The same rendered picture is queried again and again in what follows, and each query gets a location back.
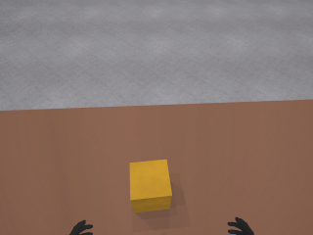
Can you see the left robot hand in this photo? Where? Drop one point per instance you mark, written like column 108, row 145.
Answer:
column 79, row 227

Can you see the carton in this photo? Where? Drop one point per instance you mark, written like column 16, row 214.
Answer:
column 150, row 188

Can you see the right robot hand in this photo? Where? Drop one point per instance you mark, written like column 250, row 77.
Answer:
column 241, row 224

